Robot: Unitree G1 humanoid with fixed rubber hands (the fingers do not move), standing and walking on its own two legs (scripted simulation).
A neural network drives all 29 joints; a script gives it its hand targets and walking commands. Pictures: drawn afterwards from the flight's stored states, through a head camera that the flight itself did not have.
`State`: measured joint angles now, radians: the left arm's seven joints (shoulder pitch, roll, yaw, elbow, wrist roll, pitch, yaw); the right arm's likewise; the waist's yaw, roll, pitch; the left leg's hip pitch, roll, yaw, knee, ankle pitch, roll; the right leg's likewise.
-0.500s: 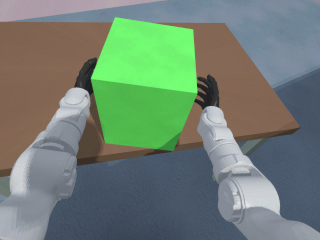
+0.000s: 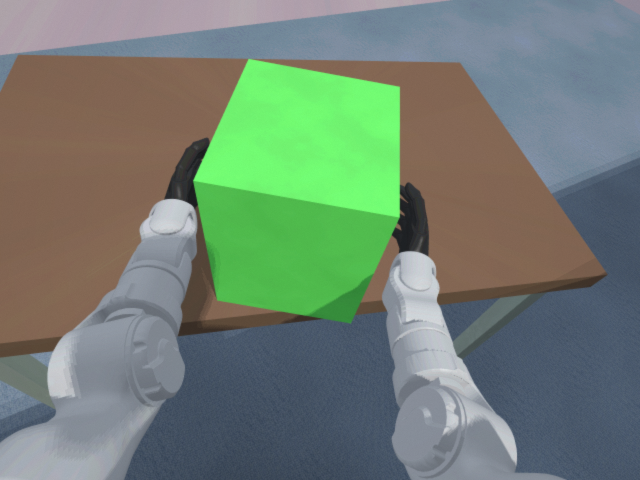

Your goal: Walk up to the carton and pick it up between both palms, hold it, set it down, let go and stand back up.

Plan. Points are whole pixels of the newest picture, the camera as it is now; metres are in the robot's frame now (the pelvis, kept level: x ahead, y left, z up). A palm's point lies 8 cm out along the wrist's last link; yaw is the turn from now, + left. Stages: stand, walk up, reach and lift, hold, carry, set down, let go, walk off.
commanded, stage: reach and lift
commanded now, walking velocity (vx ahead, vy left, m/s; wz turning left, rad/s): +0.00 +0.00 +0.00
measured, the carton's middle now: (303, 199) +0.48 +0.01 +0.05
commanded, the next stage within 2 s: none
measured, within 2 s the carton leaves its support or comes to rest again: leaves its support in 1.94 s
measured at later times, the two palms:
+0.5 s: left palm (184, 200) +0.45 +0.16 +0.08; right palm (411, 246) +0.39 -0.13 +0.07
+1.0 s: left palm (184, 200) +0.45 +0.16 +0.08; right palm (410, 247) +0.39 -0.13 +0.06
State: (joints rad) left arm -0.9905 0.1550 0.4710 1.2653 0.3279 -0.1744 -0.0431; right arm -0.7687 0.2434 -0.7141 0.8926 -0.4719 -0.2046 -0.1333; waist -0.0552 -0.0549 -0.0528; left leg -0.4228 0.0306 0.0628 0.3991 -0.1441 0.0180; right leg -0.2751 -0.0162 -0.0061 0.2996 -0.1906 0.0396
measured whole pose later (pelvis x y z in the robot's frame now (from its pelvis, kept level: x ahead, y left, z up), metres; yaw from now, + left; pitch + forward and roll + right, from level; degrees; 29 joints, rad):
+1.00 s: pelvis +0.01 -0.01 +0.00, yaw +1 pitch +7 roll -1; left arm -0.92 0.10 0.53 1.09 0.40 -0.09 -0.09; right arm -0.72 0.27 -0.69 0.87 -0.46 -0.24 -0.18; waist -0.04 -0.07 -0.01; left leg -0.34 0.03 0.07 0.34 -0.13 0.01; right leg -0.19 -0.02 -0.04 0.25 -0.18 0.03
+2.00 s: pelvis -0.01 +0.00 +0.00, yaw -1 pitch +14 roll -2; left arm -1.03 0.18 0.14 1.43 0.06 -0.23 0.06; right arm -0.77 0.11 -0.48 1.13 -0.19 -0.32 -0.24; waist -0.03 -0.03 -0.19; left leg -0.53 0.06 0.09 0.40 -0.11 0.02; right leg -0.39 -0.01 -0.05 0.31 -0.16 0.03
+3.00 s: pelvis -0.04 -0.02 +0.00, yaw +1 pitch -1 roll -1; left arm -0.99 0.12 0.26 0.94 0.19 0.33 0.09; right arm -0.91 0.02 -0.33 1.02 -0.01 0.09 -0.20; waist -0.03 -0.06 -0.09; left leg -0.23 0.05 0.06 0.31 -0.07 0.01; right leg -0.11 -0.01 -0.05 0.26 -0.14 0.01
